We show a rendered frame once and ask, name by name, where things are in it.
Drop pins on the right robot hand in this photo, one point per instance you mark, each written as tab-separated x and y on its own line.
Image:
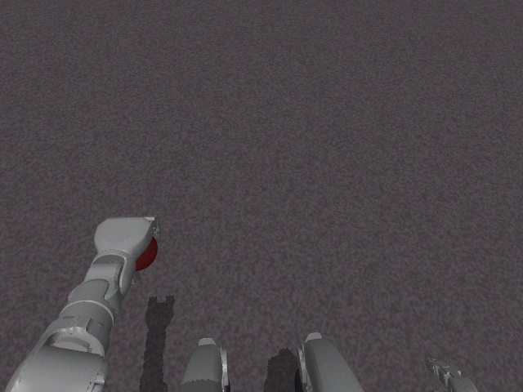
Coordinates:
450	376

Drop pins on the left robot hand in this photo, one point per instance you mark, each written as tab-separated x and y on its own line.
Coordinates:
127	234

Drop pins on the left robot arm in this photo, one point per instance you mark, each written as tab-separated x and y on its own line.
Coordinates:
70	355

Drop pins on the ball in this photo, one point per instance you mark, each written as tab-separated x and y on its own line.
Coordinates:
148	256

